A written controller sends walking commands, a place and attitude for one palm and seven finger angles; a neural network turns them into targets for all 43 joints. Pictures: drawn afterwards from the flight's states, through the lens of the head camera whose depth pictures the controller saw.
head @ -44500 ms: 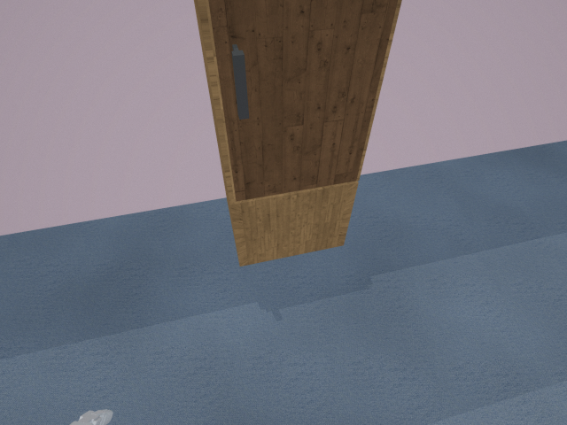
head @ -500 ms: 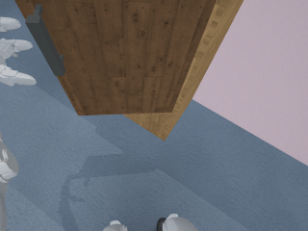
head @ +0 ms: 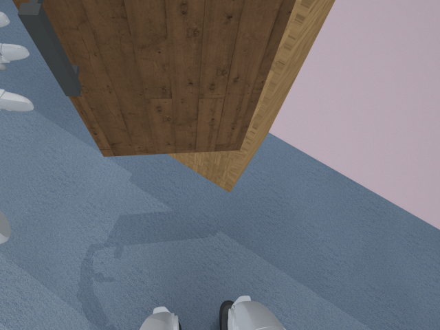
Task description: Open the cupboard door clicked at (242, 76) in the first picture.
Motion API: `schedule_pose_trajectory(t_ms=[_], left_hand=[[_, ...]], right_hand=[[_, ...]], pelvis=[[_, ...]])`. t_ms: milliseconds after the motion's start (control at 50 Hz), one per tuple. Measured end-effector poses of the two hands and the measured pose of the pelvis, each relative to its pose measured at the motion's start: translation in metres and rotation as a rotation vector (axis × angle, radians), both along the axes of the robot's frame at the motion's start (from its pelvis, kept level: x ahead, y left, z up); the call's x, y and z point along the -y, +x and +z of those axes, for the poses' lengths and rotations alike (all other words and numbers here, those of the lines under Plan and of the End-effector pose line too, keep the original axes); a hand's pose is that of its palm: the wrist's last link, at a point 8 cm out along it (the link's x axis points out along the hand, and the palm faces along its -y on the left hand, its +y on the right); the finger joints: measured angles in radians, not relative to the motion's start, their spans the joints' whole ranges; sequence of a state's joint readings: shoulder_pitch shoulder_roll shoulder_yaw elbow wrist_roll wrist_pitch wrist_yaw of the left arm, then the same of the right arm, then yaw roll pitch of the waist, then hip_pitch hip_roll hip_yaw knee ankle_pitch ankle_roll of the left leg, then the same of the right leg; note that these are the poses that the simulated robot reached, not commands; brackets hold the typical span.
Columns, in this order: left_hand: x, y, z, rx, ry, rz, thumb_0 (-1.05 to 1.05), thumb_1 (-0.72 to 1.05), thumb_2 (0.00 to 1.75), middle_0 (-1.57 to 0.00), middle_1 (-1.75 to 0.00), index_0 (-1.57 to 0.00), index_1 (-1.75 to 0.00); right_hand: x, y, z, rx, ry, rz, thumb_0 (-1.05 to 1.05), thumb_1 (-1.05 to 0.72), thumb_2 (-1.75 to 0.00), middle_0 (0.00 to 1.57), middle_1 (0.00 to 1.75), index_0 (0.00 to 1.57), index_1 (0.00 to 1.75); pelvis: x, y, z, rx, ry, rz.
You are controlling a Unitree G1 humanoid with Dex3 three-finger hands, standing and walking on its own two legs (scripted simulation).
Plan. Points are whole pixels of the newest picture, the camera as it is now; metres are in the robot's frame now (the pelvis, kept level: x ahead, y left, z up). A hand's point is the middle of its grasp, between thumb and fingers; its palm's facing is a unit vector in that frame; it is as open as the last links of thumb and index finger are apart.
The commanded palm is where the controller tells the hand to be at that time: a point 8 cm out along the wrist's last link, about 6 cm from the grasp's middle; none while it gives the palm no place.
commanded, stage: slide the fingers in behind the handle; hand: left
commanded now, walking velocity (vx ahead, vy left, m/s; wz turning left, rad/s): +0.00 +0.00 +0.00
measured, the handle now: (57, 47) +0.57 +0.22 +0.11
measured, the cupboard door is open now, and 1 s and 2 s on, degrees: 38 38 38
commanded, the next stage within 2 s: close the thumb around the handle in 1.44 s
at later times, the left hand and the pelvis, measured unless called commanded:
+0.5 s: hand (36, 64) +0.52 +0.24 +0.12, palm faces +0.01 -1.00 +0.01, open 13.9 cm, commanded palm +0.50 +0.28 +0.11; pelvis +0.01 +0.00 +0.00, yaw +0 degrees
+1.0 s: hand (54, 64) +0.52 +0.22 +0.12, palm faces +0.01 -1.00 +0.01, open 13.9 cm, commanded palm +0.50 +0.26 +0.11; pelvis +0.01 +0.00 +0.00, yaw +0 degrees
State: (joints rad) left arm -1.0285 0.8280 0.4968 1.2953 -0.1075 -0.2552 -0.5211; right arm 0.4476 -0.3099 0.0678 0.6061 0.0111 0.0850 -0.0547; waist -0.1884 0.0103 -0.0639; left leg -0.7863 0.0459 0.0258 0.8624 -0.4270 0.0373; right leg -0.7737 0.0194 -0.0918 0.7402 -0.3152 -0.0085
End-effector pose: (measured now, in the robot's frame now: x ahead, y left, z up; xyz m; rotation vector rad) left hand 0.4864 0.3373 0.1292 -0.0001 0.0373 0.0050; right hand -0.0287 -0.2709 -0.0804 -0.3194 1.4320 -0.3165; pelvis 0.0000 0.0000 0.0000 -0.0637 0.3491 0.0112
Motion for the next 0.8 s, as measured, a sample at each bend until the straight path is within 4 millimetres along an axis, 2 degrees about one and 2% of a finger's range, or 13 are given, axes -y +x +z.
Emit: schedule_pose_trajectory(t_ms=[180, 320, 420, 620, 800], left_hand=[[0.02, 0.013, -0.007, 0.01, -0.015, -0.003, -0.01, -0.5, 0.3, -0.3, -1.2, -0.3, -1.2], [0.024, 0.015, -0.006, 0.007, 0.01, 0.017, -0.01, -0.5, 0.3, -0.3, -1.2, -0.3, -1.21], [0.034, 0.013, -0.003, 0.023, 0.003, -0.006, -0.01, -0.5, 0.3, -0.3, -1.2, -0.3, -1.21], [0.048, 0.01, -0.007, 0.009, 0.003, 0.011, -0.01, -0.5, 0.3, -0.3, -1.2, -0.3, -1.2], [0.054, 0.014, -0.011, -0.002, -0.004, 0.018, -0.01, -0.5, 0.3, -0.3, -1.2, -0.3, -1.2]], right_hand=[[-0.008, -0.008, 0.001, -0.013, 0.01, -0.018, 0.0, -0.91, -0.89, 0.2, 0.3, 0.2, 0.3], [-0.017, -0.002, -0.003, 0.003, 0.044, -0.027, 0.0, -0.91, -0.89, 0.2, 0.3, 0.2, 0.3], [-0.02, 0.007, -0.007, 0.018, 0.067, -0.021, 0.0, -0.91, -0.89, 0.2, 0.3, 0.2, 0.3], [-0.012, 0.029, -0.01, 0.085, 0.069, 0.004, 0.0, -0.91, -0.89, 0.2, 0.3, 0.2, 0.3], [-0.003, 0.029, -0.009, 0.092, 0.048, 0.011, 0.0, -0.91, -0.89, 0.2, 0.3, 0.2, 0.3]], pelvis=[[-0.004, 0.002, 0.0, -0.006, -0.002, -0.003], [-0.005, 0.007, 0.001, -0.001, -0.001, -0.008], [-0.005, 0.011, 0.003, 0.008, 0.0, -0.006], [-0.002, 0.011, 0.003, 0.024, 0.008, -0.004], [0.003, 0.007, 0.002, 0.019, 0.011, -0.004]])
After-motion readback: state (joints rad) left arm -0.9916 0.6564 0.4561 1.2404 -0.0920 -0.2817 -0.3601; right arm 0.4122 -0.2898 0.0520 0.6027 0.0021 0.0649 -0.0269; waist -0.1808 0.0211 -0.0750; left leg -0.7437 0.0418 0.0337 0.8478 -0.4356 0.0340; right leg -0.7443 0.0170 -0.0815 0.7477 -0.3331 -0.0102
